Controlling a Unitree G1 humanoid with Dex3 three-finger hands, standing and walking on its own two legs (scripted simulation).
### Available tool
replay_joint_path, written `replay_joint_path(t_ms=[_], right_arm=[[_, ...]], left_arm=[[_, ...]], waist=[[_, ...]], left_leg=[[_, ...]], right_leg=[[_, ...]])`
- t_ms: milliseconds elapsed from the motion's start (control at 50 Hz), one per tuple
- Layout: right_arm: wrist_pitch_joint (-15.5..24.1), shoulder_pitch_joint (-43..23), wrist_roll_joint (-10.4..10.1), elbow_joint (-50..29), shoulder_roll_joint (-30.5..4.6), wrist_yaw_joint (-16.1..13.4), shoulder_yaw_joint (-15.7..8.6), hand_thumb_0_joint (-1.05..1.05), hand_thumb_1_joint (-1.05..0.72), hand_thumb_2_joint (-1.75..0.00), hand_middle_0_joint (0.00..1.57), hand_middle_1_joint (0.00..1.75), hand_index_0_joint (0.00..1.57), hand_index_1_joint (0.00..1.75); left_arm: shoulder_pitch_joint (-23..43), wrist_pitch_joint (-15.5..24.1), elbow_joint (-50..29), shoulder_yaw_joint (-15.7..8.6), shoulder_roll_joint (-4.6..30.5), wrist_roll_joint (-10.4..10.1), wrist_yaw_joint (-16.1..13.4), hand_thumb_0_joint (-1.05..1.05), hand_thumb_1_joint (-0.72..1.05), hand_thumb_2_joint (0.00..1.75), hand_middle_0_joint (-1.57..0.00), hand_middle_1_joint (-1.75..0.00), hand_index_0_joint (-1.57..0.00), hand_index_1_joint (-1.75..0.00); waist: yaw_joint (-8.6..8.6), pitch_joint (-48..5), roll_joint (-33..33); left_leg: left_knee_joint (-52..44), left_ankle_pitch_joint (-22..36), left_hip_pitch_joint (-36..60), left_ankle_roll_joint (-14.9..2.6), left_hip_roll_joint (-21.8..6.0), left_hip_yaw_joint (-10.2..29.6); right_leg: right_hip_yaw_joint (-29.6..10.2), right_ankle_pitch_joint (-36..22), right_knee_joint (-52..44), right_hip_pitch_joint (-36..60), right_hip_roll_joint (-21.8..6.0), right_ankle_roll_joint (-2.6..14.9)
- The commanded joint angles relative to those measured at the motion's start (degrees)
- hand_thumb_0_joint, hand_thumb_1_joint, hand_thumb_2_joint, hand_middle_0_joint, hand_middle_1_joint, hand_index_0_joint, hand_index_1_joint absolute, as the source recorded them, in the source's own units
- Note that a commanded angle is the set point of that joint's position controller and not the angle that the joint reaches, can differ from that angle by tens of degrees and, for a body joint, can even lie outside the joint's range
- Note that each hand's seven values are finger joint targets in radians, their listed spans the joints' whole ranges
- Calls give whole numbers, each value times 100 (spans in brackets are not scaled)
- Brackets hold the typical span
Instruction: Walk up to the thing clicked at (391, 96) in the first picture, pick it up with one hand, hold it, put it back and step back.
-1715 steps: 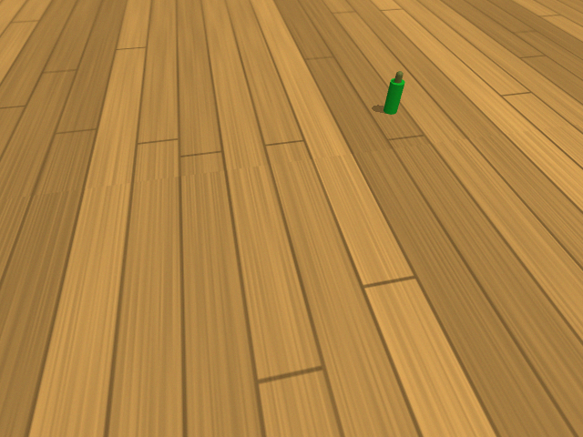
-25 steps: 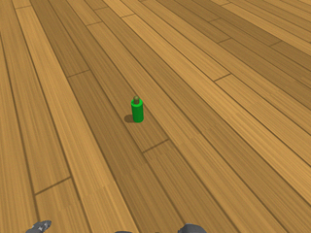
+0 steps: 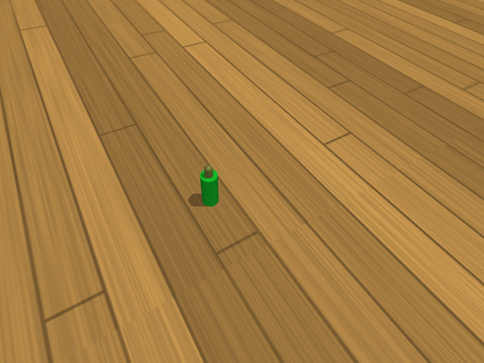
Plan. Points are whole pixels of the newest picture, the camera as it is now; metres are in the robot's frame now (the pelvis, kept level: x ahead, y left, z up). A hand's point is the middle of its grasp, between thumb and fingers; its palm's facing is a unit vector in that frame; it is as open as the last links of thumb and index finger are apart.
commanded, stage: step back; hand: left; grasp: from the side
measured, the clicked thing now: (209, 184) +0.98 +0.17 -0.64
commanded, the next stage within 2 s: stand in 0.36 s
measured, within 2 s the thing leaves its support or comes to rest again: neither
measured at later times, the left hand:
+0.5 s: hand out of the picture +0.13 +0.24 -0.14, palm faces -0.03 -0.94 -0.35, open 7.4 cm
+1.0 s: hand out of the picture +0.06 +0.23 -0.14, palm faces -0.04 -0.94 -0.34, open 7.4 cm
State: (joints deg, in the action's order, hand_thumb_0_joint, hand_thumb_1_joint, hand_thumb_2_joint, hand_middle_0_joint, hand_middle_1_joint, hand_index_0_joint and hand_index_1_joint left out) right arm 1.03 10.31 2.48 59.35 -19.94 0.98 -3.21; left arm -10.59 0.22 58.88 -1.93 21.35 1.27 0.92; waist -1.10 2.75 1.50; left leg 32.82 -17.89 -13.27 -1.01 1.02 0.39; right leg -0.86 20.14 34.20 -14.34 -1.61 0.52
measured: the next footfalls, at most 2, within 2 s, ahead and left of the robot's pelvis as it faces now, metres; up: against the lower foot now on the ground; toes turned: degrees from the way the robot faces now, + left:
none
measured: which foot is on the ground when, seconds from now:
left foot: down 0.00-1.00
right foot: down 0.00-1.00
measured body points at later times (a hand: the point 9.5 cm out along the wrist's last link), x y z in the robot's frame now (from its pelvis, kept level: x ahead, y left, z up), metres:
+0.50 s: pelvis +0.01 -0.01 +0.01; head +0.03 -0.01 +0.46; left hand +0.13 +0.29 -0.11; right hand +0.12 -0.30 -0.11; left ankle +0.00 +0.11 -0.73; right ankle +0.00 -0.14 -0.73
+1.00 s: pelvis -0.01 -0.02 +0.02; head -0.01 -0.03 +0.47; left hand +0.06 +0.28 -0.11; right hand +0.05 -0.32 -0.12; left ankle +0.00 +0.11 -0.73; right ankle +0.00 -0.14 -0.73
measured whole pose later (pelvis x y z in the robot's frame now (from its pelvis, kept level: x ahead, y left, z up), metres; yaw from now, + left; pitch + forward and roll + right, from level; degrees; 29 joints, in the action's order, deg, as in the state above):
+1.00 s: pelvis -0.01 -0.02 +0.02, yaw +0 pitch -3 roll +0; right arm 0.5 6.5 1.0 66.0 -19.8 0.9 -0.9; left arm -6.5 0.5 65.8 0.0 20.0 0.8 0.8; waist 0.1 3.1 -0.4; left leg 18.0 -9.1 -6.1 1.2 -1.0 0.7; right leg -0.3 8.7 18.6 -7.1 0.1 0.0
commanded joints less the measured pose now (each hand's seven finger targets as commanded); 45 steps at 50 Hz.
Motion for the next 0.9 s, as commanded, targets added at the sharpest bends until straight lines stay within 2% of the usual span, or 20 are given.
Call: replay_joint_path(t_ms=[0, 40, 60, 140, 220, 260, 300, 320, 340, 360, 400, 420, 440, 480, 600, 660, 680, 800, 820, 880], right_arm=[[174, -560, -102, -425, -1294, -121, -203, 0, -90, -90, 20, 30, 20, 30], [147, -417, -168, -379, -1212, -158, -182, 0, -90, -90, 20, 30, 20, 30], [139, -407, -168, -330, -1197, -172, -177, 0, -90, -90, 20, 30, 20, 30], [110, -566, -172, -247, -1241, -194, -214, 0, -90, -90, 20, 30, 20, 30], [77, -787, -170, -220, -1179, -182, -181, 0, -90, -90, 20, 30, 20, 30], [65, -820, -152, -177, -1168, -176, -184, 0, -90, -90, 20, 30, 20, 30], [65, -896, -131, -147, -1146, -161, -175, 0, -90, -90, 20, 30, 20, 30], [70, -927, -135, -131, -1146, -153, -168, 0, -90, -90, 20, 30, 20, 30], [88, -922, -209, -95, -1177, -140, -85, 0, -90, -90, 20, 30, 20, 30], [107, -859, -214, -71, -1222, -144, -104, 0, -90, -90, 20, 30, 20, 30], [125, -869, -216, -16, -1204, -154, -82, 0, -90, -90, 20, 30, 20, 30], [116, -890, -229, 1, -1189, -160, -60, 0, -90, -90, 20, 30, 20, 30], [106, -944, -235, 14, -1164, -152, -50, 0, -90, -90, 20, 30, 20, 30], [101, -966, -238, 40, -1134, -143, -30, 0, -90, -90, 20, 30, 20, 30], [73, -1060, -224, 134, -1110, -122, 11, 0, -90, -90, 20, 30, 20, 30], [92, -1041, -221, 156, -1158, -115, 13, 0, -90, -90, 20, 30, 20, 30], [89, -982, -219, 198, -1121, -115, 24, 0, -90, -90, 20, 30, 20, 30], [77, -906, -192, 262, -1161, -98, 40, 0, -90, -90, 20, 30, 20, 30], [83, -903, -187, 246, -1164, -100, 34, 0, -90, -90, 20, 30, 20, 30], [67, -775, -178, 295, -1192, -90, 39, 0, -90, -90, 20, 30, 20, 30]], left_arm=[[227, 320, -335, -240, 1159, -66, -146, 0, 90, 90, -20, -30, -20, -30], [329, 324, -327, -264, 1293, -80, -171, 0, 90, 90, -20, -30, -20, -30], [399, 309, -315, -248, 1288, -92, -182, 0, 90, 90, -20, -30, -20, -30], [554, 244, -313, -189, 1138, -76, -208, 0, 90, 90, -20, -30, -20, -30], [672, 229, -227, -180, 1185, -69, -210, 0, 90, 90, -20, -30, -20, -30], [753, 234, -214, -196, 1227, -50, -211, 0, 90, 90, -20, -30, -20, -30], [837, 227, -208, -193, 1233, -47, -204, 0, 90, 90, -20, -30, -20, -30], [857, 226, -216, -197, 1206, -44, -200, 0, 90, 90, -20, -30, -20, -30], [867, 199, -94, -73, 964, -131, -179, 0, 90, 90, -20, -30, -20, -30], [904, 194, -108, -84, 989, -120, -190, 0, 90, 90, -20, -30, -20, -30], [883, 194, -37, -72, 1030, -124, -205, 0, 90, 90, -20, -30, -20, -30], [909, 182, -16, -65, 1028, -128, -206, 0, 90, 90, -20, -30, -20, -30], [946, 175, 14, -65, 1057, -126, -205, 0, 90, 90, -20, -30, -20, -30], [984, 189, 45, -56, 1076, -111, -191, 0, 90, 90, -20, -30, -20, -30], [1029, 190, 171, -52, 1094, -83, -168, 0, 90, 90, -20, -30, -20, -30], [995, 220, 212, -48, 1078, -79, -155, 0, 90, 90, -20, -30, -20, -30], [977, 217, 233, -50, 1082, -83, -155, 0, 90, 90, -20, -30, -20, -30], [908, 199, 282, -42, 1095, -73, -135, 0, 90, 90, -20, -30, -20, -30], [883, 200, 285, -49, 1118, -73, -130, 0, 90, 90, -20, -30, -20, -30], [828, 184, 309, -46, 1114, -67, -117, 0, 90, 90, -20, -30, -20, -30]], waist=[[-63, -576, -818], [47, -785, -603], [58, -791, -498], [65, -838, -415], [42, -612, -197], [72, -637, -21], [90, -532, -60], [77, -526, -130], [83, -550, -148], [114, -695, -122], [120, -822, -136], [113, -771, -174], [112, -681, -200], [135, -721, -152], [123, -418, -165], [134, -553, -200], [127, -450, -123], [118, -233, -220], [109, -318, -132], [107, -109, -153]], left_leg=[[-657, 2509, 228, -191, -841, 713], [-521, 2548, 272, -65, -638, 443], [-495, 2619, 389, -57, -630, 422], [-561, 2798, 653, -201, -785, 496], [-746, 2124, 370, -166, -735, 460], [-697, 1989, 271, -133, -661, 354], [-864, 1623, 290, -117, -658, 379], [-934, 1634, 296, -116, -695, 399], [-1156, 2305, 622, -129, -798, 609], [-1142, 2821, 750, -107, -862, 601], [-1103, 3244, 1064, -57, -857, 521], [-1177, 3251, 1110, -45, -849, 509], [-1281, 2868, 1013, -29, -827, 505], [-1383, 2717, 1136, -3, -825, 479], [-1739, 1558, 878, 40, -787, 467], [-1719, 1745, 998, 22, -823, 458], [-1770, 1459, 990, 61, -788, 466], [-1882, 782, 706, 44, -785, 508], [-1845, 907, 846, 36, -805, 507], [-1893, 395, 588, 32, -749, 524]], right_leg=[[-316, -1893, -777, 648, -244, 163], [-429, -2636, -596, 945, -440, 237], [-445, -2775, -529, 878, -461, 254], [-244, -2556, -486, 675, -371, 235], [-386, -2400, -650, 792, -416, 201], [-470, -2500, -722, 930, -487, 224], [-517, -2210, -823, 815, -507, 226], [-478, -2205, -843, 823, -480, 211], [-465, -2583, -1003, 807, -500, 128], [-402, -2825, -999, 995, -498, 84], [-380, -3152, -1049, 1065, -528, 86], [-370, -3107, -1120, 1052, -509, 77], [-392, -2854, -1267, 1091, -522, 55], [-416, -2821, -1396, 1119, -553, 56], [-459, -1908, -1763, 997, -528, 22], [-477, -2134, -1775, 1064, -571, 32], [-501, -1837, -1859, 903, -556, 32], [-542, -1142, -1997, 771, -524, 41], [-556, -1249, -1962, 730, -536, 52], [-609, -570, -2087, 563, -506, 39]])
